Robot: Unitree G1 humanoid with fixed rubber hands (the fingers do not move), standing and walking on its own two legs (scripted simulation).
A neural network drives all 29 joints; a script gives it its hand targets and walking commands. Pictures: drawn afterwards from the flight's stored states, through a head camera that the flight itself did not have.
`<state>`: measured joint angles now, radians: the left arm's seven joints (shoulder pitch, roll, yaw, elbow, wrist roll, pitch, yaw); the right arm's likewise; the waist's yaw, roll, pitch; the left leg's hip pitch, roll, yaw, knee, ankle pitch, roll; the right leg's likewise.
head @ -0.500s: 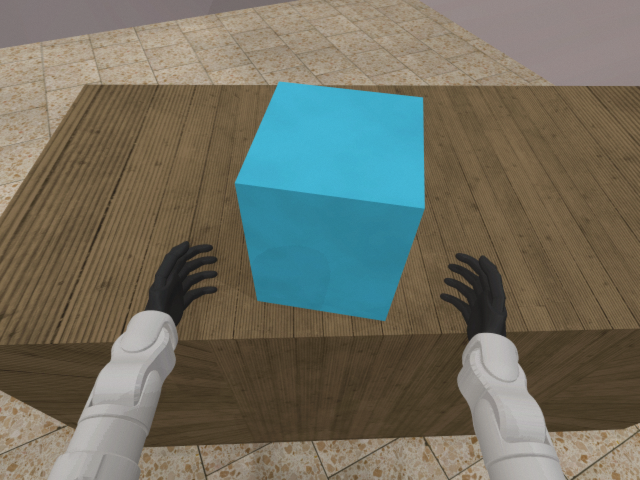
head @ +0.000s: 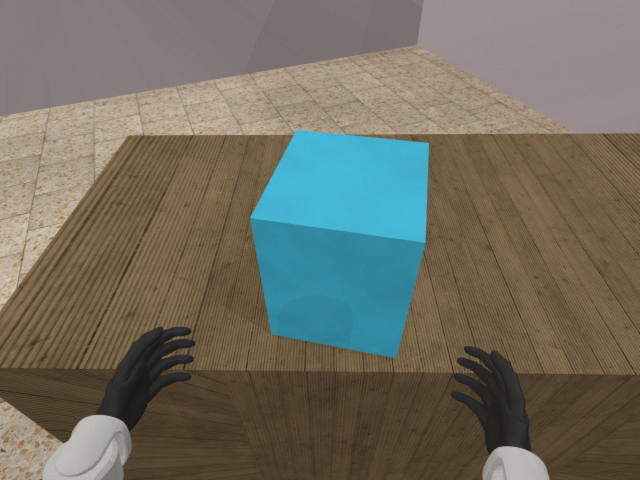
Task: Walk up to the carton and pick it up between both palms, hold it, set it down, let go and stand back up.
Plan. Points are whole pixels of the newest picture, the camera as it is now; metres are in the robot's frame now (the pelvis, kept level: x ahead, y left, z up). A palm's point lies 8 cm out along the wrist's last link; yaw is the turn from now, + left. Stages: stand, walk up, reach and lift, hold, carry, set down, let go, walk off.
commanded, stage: set down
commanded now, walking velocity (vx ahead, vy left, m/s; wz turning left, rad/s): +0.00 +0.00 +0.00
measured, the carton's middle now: (346, 243) +0.44 +0.00 +0.05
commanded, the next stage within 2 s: none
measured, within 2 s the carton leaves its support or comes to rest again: neither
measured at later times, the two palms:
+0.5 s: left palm (131, 427) +0.17 +0.24 +0.01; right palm (492, 427) +0.19 -0.17 +0.01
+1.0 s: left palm (167, 441) +0.17 +0.21 -0.03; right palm (521, 447) +0.18 -0.20 -0.01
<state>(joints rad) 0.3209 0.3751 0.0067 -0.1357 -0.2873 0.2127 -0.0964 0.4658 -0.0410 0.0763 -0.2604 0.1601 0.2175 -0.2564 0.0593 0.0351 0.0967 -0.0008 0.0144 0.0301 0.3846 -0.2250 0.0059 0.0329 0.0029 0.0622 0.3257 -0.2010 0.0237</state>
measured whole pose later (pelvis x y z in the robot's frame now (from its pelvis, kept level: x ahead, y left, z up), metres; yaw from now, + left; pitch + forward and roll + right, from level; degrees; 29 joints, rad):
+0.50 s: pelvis +0.02 +0.00 +0.00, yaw +1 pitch -6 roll -1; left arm 0.42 0.37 -0.01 -0.11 -0.21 0.15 -0.07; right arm 0.46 -0.02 0.05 -0.08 0.16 0.11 -0.19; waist 0.07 -0.02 0.09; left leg -0.06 0.02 0.01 0.41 -0.25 0.00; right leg 0.00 0.01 0.04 0.31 -0.21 0.02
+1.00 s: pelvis +0.03 -0.02 +0.00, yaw +0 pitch -5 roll -1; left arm 0.41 0.31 -0.02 0.07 -0.13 0.07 -0.08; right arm 0.49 -0.06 0.05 0.09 0.11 -0.09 -0.13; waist 0.05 -0.04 0.13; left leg -0.02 0.04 0.01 0.35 -0.24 -0.03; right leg 0.02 0.03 0.05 0.27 -0.21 0.00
